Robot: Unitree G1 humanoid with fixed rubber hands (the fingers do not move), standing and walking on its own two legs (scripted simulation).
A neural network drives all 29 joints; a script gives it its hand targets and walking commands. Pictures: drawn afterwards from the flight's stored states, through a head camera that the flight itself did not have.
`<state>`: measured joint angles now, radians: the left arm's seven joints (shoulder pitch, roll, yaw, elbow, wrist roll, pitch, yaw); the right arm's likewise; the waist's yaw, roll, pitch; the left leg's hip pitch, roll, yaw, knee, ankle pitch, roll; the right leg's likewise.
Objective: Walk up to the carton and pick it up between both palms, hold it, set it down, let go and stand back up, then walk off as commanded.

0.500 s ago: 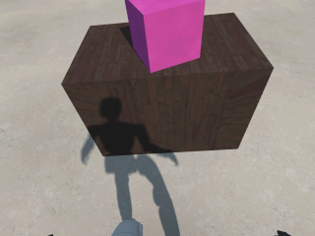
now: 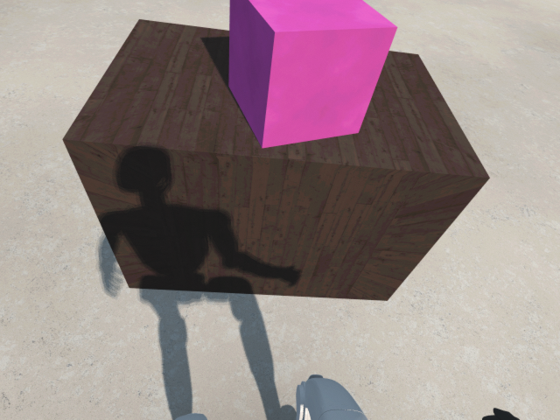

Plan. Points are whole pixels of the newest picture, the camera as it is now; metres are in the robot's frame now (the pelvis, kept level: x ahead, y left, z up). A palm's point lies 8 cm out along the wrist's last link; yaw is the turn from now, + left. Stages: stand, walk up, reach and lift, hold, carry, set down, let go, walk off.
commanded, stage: walk up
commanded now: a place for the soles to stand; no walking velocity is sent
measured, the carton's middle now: (299, 61) +0.87 -0.06 +0.08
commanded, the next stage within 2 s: none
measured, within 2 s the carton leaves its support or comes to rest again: neither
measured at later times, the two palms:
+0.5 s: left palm out of the picture +0.12 +0.25 -0.06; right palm out of the picture +0.13 -0.39 -0.10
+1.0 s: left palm (105, 413) +0.16 +0.24 -0.11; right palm (527, 391) +0.17 -0.38 -0.06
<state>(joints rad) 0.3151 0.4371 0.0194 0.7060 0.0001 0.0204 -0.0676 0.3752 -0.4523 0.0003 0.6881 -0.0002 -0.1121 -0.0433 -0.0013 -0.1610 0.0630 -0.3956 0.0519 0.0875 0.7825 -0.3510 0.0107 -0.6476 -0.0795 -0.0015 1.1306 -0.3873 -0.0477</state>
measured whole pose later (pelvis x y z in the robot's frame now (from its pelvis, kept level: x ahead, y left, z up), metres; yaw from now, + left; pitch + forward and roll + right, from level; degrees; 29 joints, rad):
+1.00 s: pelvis +0.08 -0.06 +0.00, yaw +0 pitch -2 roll +0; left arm 0.30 0.42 0.02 0.72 0.00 0.01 -0.04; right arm 0.31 -0.44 0.00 0.69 0.00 -0.05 -0.04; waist 0.00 -0.07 0.04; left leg -0.46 0.05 0.04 0.84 -0.37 0.02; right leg -0.38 -0.03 -0.06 0.85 -0.43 -0.03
